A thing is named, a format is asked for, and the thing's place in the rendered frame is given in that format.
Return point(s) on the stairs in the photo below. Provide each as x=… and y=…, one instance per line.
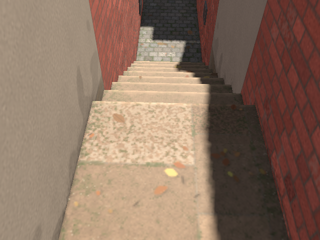
x=171, y=82

